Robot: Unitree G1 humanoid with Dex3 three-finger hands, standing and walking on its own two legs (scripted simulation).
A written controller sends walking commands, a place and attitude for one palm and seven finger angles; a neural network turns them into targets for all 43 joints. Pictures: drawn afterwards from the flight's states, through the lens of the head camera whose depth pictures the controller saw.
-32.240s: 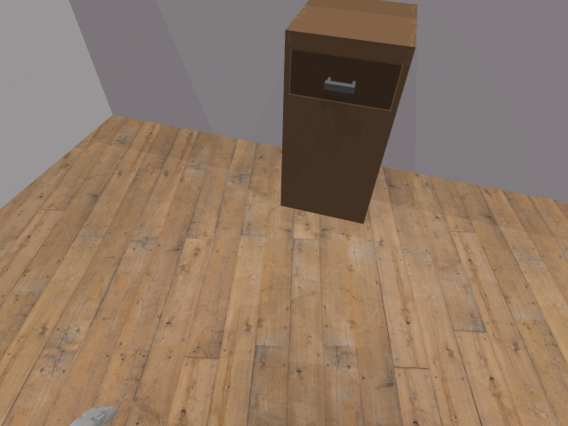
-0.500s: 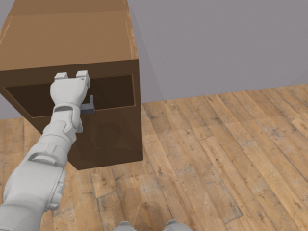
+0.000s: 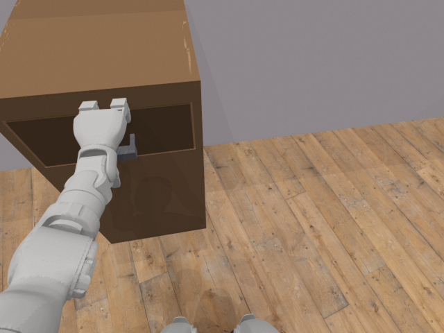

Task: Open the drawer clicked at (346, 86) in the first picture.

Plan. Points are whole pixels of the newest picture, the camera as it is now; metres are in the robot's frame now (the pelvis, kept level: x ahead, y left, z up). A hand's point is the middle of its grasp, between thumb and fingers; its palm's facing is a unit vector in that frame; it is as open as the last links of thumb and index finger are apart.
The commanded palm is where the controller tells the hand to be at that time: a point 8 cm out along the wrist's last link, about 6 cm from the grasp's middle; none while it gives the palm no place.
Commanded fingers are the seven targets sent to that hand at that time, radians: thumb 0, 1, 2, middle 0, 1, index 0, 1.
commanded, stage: re-aim the fingers above the handle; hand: left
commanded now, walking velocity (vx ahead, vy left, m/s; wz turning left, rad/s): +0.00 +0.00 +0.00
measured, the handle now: (112, 147) +0.52 +0.22 -0.03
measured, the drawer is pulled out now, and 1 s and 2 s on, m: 0.00 0.00 0.00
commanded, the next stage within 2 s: lower the fingers behind the handle in 0.02 s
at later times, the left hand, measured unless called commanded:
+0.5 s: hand (111, 144) +0.48 +0.20 +0.03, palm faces +0.05 +0.01 -1.00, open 13.6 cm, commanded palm +0.47 +0.23 +0.03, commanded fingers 0.00 -0.50 0.30 -0.30 -1.20 -0.30 -1.20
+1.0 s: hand (112, 145) +0.48 +0.20 +0.02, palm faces +0.08 +0.03 -1.00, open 13.7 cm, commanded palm +0.46 +0.22 +0.00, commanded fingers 0.00 -0.50 0.30 -0.30 -1.20 -0.30 -1.20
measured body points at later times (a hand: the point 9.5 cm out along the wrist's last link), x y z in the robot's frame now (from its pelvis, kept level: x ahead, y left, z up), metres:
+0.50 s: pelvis -0.01 +0.00 -0.01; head +0.08 +0.01 +0.43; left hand +0.47 +0.19 +0.08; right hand +0.03 -0.27 -0.13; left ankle +0.03 +0.09 -0.69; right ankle +0.03 -0.09 -0.69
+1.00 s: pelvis -0.03 +0.00 -0.03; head +0.06 +0.01 +0.41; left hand +0.47 +0.19 +0.08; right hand +0.01 -0.27 -0.15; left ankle +0.03 +0.09 -0.69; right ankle +0.03 -0.09 -0.69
